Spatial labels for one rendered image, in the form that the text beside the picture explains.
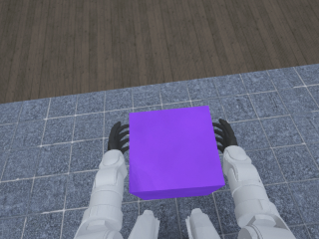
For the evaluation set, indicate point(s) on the right robot upper arm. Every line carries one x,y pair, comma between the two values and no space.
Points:
253,231

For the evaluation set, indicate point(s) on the left robot upper arm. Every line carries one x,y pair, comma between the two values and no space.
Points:
103,234

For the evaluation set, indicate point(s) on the robot right shin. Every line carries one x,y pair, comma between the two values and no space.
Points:
196,210

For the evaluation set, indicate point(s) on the left robot hand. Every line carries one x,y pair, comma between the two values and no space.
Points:
115,137

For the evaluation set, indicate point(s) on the carton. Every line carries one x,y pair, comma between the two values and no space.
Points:
173,154

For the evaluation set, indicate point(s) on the left robot thigh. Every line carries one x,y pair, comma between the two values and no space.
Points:
146,227

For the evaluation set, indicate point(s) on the robot right forearm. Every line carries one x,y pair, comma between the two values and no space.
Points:
252,205

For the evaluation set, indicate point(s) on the right robot hand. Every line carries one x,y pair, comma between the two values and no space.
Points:
227,134

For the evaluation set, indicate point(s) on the robot left forearm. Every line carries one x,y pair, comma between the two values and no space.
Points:
105,206

